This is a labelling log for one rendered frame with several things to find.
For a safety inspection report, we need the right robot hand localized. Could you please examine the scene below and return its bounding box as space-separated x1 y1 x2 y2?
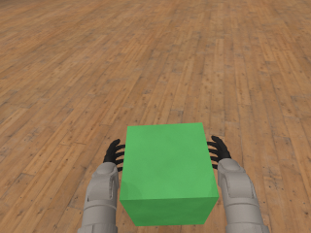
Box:
206 135 231 170

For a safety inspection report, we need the carton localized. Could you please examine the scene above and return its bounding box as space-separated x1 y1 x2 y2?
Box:
120 122 220 226

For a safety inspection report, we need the robot right forearm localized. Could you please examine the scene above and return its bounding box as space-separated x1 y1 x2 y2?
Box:
217 158 270 233

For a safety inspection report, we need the left robot hand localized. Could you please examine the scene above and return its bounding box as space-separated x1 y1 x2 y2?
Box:
103 139 125 172

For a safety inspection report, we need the robot left forearm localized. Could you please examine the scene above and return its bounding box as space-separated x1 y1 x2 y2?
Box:
77 162 120 233

